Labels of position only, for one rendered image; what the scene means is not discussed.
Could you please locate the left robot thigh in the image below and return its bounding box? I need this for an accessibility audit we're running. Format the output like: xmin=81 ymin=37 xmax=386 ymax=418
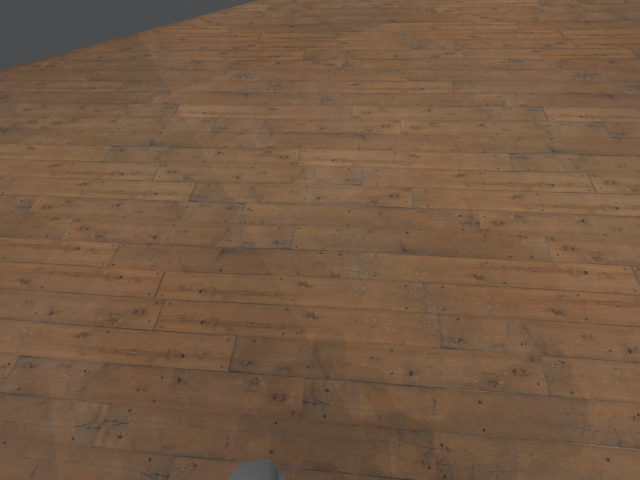
xmin=227 ymin=460 xmax=286 ymax=480

